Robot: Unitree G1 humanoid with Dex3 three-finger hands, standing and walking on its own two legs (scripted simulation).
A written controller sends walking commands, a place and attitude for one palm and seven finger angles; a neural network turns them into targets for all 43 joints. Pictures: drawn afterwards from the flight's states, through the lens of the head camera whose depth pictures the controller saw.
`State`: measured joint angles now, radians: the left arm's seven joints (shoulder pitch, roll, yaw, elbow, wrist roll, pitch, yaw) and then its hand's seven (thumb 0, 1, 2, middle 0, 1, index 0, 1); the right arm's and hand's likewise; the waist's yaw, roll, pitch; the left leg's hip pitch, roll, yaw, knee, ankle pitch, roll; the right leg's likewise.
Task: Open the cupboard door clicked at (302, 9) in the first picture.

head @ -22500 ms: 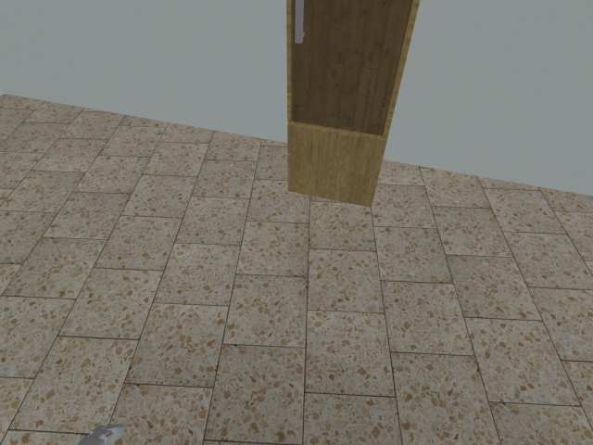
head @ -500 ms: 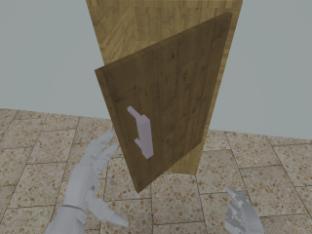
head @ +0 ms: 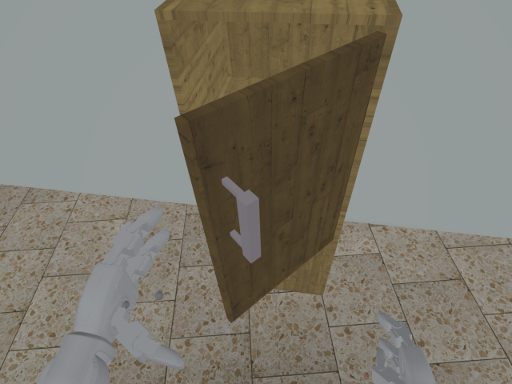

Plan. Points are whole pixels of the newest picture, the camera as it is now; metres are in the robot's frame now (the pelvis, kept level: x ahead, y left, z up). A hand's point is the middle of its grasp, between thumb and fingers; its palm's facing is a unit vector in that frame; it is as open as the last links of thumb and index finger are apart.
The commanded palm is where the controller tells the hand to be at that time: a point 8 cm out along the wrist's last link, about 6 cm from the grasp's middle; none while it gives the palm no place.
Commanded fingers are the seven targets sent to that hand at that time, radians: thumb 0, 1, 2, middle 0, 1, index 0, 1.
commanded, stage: draw the hand back to the body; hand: left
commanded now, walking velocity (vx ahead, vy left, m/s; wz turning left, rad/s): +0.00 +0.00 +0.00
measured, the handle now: (241, 221) +0.34 +0.05 +0.10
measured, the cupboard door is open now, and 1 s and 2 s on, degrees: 49 49 49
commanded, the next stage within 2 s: step back with the hand held close in 1.28 s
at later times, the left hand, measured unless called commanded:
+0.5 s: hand (89, 288) +0.20 +0.21 +0.15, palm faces +0.25 -0.91 -0.33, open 13.9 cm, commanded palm +0.16 +0.26 +0.17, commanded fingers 0.00 0.23 0.62 -0.18 -0.30 -0.18 -0.30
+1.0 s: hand (23, 254) +0.21 +0.27 +0.19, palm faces +0.45 -0.79 -0.42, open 8.1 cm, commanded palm +0.16 +0.30 +0.20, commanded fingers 0.00 0.90 0.90 -0.20 -0.30 -0.20 -0.30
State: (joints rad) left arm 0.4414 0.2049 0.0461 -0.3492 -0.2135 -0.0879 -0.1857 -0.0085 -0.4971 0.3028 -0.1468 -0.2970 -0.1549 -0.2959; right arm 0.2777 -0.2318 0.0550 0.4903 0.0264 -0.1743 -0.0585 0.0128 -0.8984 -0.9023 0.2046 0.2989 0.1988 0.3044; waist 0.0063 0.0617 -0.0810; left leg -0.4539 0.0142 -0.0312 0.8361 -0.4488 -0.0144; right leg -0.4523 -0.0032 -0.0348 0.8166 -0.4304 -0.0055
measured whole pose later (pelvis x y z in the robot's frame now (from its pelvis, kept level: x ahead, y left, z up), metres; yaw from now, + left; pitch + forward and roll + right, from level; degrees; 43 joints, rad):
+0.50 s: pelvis +0.00 +0.01 +0.03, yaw +0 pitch -1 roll -1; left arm 0.52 0.28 0.13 -0.44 -0.04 -0.05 0.09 0.00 -0.09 0.48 -0.16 -0.30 -0.17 -0.30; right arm 0.23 -0.21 0.06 0.58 -0.01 -0.17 -0.11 0.01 -0.90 -0.90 0.21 0.30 0.20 0.30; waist 0.05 0.06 0.00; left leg -0.24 0.01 -0.02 0.61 -0.35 0.00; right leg -0.23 0.00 -0.02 0.57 -0.32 0.01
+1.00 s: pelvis +0.02 +0.01 +0.04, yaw -2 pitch -4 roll -1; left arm 0.46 0.34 0.35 -0.38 -0.04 -0.09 0.12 0.01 0.75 0.84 -0.20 -0.30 -0.21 -0.30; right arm 0.18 -0.23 0.02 0.65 -0.01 -0.13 -0.09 0.01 -0.90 -0.90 0.21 0.30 0.20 0.30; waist 0.07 0.07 0.03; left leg -0.08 0.02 0.00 0.42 -0.28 -0.01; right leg -0.08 0.00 -0.01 0.39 -0.24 0.00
